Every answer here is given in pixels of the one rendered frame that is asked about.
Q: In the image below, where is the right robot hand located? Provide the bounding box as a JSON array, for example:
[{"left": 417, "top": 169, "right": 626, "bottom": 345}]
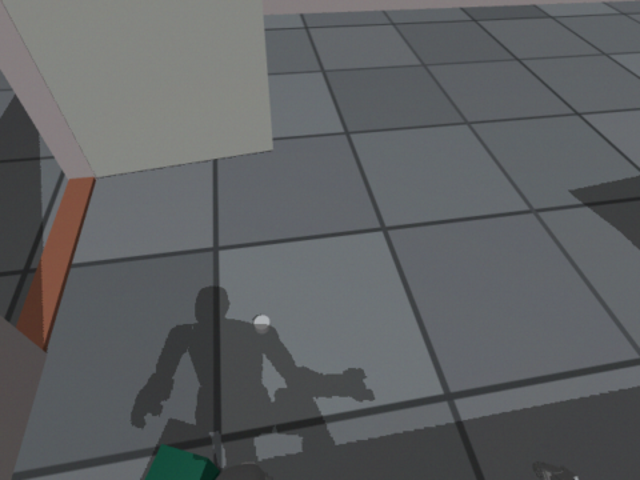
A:
[{"left": 532, "top": 462, "right": 578, "bottom": 480}]

